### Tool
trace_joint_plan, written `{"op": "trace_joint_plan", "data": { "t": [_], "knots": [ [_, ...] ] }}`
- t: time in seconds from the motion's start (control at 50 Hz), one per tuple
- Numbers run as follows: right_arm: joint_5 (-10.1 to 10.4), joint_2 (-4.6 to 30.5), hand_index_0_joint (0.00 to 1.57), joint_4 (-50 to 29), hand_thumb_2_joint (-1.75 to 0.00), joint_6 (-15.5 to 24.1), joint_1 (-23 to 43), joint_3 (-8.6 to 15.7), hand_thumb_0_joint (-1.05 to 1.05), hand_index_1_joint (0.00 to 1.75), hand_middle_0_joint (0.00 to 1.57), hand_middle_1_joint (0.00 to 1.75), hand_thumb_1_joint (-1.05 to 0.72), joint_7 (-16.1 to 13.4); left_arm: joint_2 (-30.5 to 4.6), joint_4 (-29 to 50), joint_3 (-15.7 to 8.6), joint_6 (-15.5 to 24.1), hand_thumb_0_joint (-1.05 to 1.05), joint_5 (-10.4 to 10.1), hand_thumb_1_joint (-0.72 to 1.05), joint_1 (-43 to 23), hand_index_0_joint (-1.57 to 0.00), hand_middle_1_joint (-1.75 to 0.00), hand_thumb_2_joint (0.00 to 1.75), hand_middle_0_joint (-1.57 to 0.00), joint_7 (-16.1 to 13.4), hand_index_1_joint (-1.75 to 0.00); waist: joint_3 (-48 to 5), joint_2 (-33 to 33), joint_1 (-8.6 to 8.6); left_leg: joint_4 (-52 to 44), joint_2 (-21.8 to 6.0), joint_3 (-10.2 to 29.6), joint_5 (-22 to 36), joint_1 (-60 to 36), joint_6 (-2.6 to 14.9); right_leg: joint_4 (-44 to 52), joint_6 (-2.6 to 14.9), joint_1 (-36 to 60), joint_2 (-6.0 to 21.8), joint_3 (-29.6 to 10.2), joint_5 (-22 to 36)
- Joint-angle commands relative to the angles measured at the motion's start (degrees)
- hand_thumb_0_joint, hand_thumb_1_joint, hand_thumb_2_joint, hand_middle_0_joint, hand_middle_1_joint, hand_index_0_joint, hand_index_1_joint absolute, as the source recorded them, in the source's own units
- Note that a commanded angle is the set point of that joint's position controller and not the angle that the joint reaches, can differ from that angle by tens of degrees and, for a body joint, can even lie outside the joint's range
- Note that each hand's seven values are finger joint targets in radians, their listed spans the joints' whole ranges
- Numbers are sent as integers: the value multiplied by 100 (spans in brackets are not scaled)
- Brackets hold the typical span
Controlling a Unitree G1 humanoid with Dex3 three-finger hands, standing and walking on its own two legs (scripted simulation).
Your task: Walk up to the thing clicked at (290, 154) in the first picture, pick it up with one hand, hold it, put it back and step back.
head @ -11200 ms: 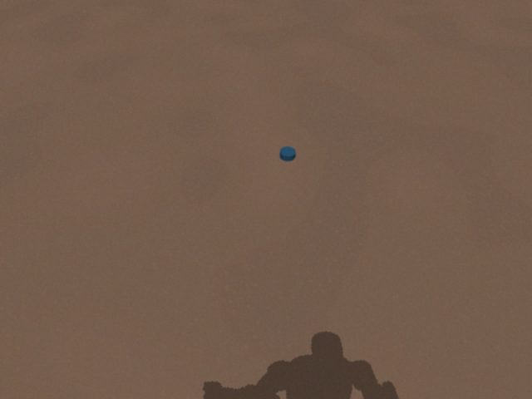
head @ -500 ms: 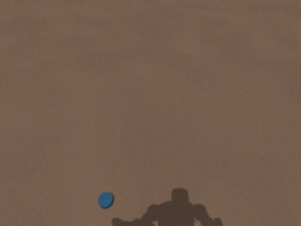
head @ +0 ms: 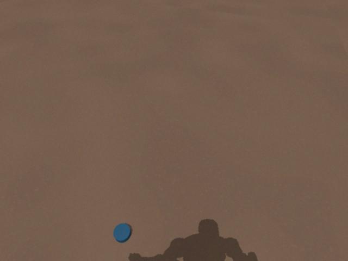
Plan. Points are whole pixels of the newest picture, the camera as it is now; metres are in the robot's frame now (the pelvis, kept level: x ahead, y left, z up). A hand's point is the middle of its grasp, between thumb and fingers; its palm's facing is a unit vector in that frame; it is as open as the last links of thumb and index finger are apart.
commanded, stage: stand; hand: left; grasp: from above
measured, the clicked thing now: (122, 232) +0.44 +0.28 -0.76
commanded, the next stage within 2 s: rise first in 0.48 s
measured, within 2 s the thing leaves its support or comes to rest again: neither
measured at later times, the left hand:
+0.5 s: hand out of the picture +0.07 +0.25 -0.16, palm faces -0.04 -0.94 -0.34, open 7.4 cm
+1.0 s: hand out of the picture +0.14 +0.26 -0.18, palm faces -0.07 -0.92 -0.39, open 12.2 cm
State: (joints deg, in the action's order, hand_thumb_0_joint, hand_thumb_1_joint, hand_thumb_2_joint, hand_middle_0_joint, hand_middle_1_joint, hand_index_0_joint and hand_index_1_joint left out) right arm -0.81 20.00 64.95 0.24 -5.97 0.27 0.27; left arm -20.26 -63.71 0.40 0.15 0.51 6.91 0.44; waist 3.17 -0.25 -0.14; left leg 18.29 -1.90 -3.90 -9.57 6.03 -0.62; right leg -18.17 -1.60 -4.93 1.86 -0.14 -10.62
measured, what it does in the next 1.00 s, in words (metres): stands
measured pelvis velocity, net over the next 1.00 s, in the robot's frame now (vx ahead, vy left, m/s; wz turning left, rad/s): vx -0.01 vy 0.00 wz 0.02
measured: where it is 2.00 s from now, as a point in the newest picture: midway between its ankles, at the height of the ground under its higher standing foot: outside the picture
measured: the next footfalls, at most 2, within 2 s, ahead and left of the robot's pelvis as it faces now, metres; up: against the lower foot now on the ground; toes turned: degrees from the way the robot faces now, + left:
none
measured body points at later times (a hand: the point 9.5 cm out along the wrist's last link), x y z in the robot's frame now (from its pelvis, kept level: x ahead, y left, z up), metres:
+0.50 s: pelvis +0.00 +0.00 +0.00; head +0.01 +0.00 +0.45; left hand +0.07 +0.30 -0.13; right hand +0.07 -0.30 -0.13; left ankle +0.01 +0.12 -0.75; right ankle -0.01 -0.14 -0.75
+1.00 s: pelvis -0.01 +0.00 -0.03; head +0.06 +0.01 +0.41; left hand +0.14 +0.31 -0.16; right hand +0.11 -0.25 -0.15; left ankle +0.01 +0.12 -0.75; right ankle -0.01 -0.14 -0.75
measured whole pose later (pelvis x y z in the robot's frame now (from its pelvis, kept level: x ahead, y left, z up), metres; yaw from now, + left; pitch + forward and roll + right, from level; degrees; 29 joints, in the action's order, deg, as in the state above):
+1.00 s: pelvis -0.01 +0.00 -0.03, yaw +1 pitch +9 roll -1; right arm 1.0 13.9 40.0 3.2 -14.4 1.5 -0.8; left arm -19.0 -51.7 -8.0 -5.7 9.9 1.6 1.1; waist -1.4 -0.1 -1.8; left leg 41.5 -2.2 -1.9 -18.9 31.4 -0.3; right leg -40.6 -1.6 -29.2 2.2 0.9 -20.2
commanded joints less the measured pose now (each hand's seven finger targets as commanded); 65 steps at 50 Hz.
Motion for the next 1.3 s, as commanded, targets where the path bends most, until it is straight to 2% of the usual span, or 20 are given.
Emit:
{"op": "trace_joint_plan", "data": {
  "t": [0.0,0.54,0.56,0.58,0.6,0.62,0.64,0.66,0.68,0.72,0.74,0.8,0.84,0.9,0.94,1.0,1.04,1.1,1.16,1.28],
  "knots": [
    [23,1214,20,-318,-90,140,193,253,0,30,20,30,-90,-45,-1192,304,-238,135,0,27,90,-145,-20,-30,90,-20,-78,-30,-327,22,-1,-338,-656,573,481,-149,119,362,246,-255,581,-392,583],
    [30,1184,20,-334,-90,134,161,231,0,30,20,30,-90,-41,-1224,304,-242,149,0,15,90,-126,-20,-30,90,-20,-92,-30,-342,-13,-16,-291,-659,587,548,-189,128,326,240,-277,590,-400,639],
    [27,1210,20,-324,-91,135,139,239,0,30,20,30,-92,-45,-1236,310,-250,148,0,14,82,-124,-18,-36,93,-20,-88,-38,-402,-5,-15,-277,-658,573,510,-222,142,337,250,-234,609,-434,662],
    [429,249,20,-2014,-93,440,27,-32,0,30,20,30,-100,-164,-242,2320,-265,702,0,-257,74,-2135,-17,-44,101,-22,-179,-46,71,146,-655,133,172,-21,-272,706,139,-27,173,-1386,-174,77,98],
    [444,405,20,-1735,-92,444,-258,-2,0,30,20,30,-96,-219,-485,1909,-341,644,0,-257,66,-2745,-18,-52,98,-23,-214,-54,-176,-24,-466,186,183,-16,-380,588,158,-22,170,-1053,-144,134,-90],
    [471,629,20,-1707,-91,387,-528,134,0,30,20,30,-93,-292,-1079,867,-705,415,0,-100,58,-1551,-19,-60,94,-21,-245,-62,-123,-64,-300,220,168,-1,-338,711,136,-81,215,-1077,-192,194,-193],
    [419,631,20,-1773,-91,354,-618,209,0,30,20,30,-93,-293,-1209,453,-815,300,0,59,50,-1356,-19,-68,93,-20,-173,-70,-325,-148,-259,464,197,40,-268,863,147,-240,234,-1223,-186,196,-169],
    [389,609,20,-1940,-90,366,-636,253,0,30,20,30,-90,-296,-1320,463,-881,292,0,156,42,-1785,-15,-76,93,-16,-80,-78,-466,-242,-242,679,186,64,-165,989,161,-469,235,-1282,-198,219,-70],
    [293,597,20,-2060,-90,405,-699,357,0,30,20,30,-91,-311,-1452,499,-1023,328,0,347,34,-1803,-17,-83,92,-16,-24,-83,-975,-306,-159,845,189,83,49,970,158,-667,220,-1140,-151,188,199],
    [182,529,20,-2202,-90,427,-946,458,0,30,20,30,-91,-247,-1166,116,-1146,185,0,639,18,-665,-15,-96,91,-12,82,-93,-1315,132,80,1180,262,117,367,1189,75,-1079,280,-1256,-159,211,391],
    [178,511,20,-2367,-89,450,-926,476,0,30,20,30,-88,-230,-1184,396,-1168,157,0,711,10,-637,-10,-100,94,-8,94,-98,-1468,248,164,1242,280,122,426,1245,54,-1166,291,-1244,-170,211,393],
    [228,446,20,-2754,-89,452,-795,505,0,30,20,30,-85,-212,-1068,959,-1139,-119,0,839,-14,-456,-6,-106,97,-4,37,-104,-1565,378,158,1225,275,181,476,1278,21,-1188,290,-1324,-203,257,350],
    [241,434,20,-2917,-89,455,-820,514,0,30,20,30,-86,-194,-946,1130,-1087,-367,0,904,-30,-412,-4,-107,101,-3,28,-106,-1594,181,25,1403,218,213,646,1321,33,-1370,266,-1509,-234,305,477],
    [219,378,20,-3137,-89,517,-682,495,0,30,20,30,-86,-166,-976,1606,-1086,-502,0,990,-47,-789,-5,-108,101,-5,-27,-108,-1343,141,-21,1778,183,239,195,1799,31,-1690,252,-2085,-235,306,3],
    [198,358,20,-3202,-89,581,-800,521,0,30,20,30,-85,-149,-847,1750,-1101,-522,0,998,-50,-607,-4,-109,101,-5,-35,-109,-1476,54,-91,2056,173,239,12,2001,45,-1966,237,-2332,-243,296,-149],
    [184,316,20,-3415,-88,694,-756,542,0,30,20,30,-84,-156,-945,2520,-1165,-445,0,1063,-54,-620,-4,-108,102,-4,-20,-109,-1723,272,-72,2410,130,312,-146,2249,27,-2379,253,-2706,-224,298,-343],
    [182,311,20,-3426,-89,740,-862,576,0,30,20,30,-85,-180,-931,2646,-1186,-489,0,1170,-55,-201,-4,-109,101,-5,-2,-110,-2035,243,-80,2736,115,299,159,2361,52,-2667,234,-2819,-210,260,-27],
    [181,298,20,-3587,-89,775,-769,572,0,30,20,30,-85,-211,-928,3121,-1181,-579,0,1269,-56,-98,-4,-108,102,-5,3,-110,-1931,263,-118,2940,107,345,-122,2668,66,-2832,224,-3111,-198,243,-276],
    [173,286,20,-3681,-89,824,-769,568,0,30,20,30,-87,-230,-996,3587,-1255,-732,0,1375,-56,249,-4,-110,101,-5,-11,-111,-2230,391,-103,3195,54,398,93,2688,78,-3099,237,-3308,-205,246,-177],
    [155,238,20,-3868,-90,931,-680,533,0,30,20,30,-88,-234,-900,4221,-1164,-1003,0,1484,-55,643,-6,-110,98,-6,-25,-109,-2200,441,-143,3537,27,485,-132,3191,85,-3469,241,-3702,-200,256,-394]
  ]
}}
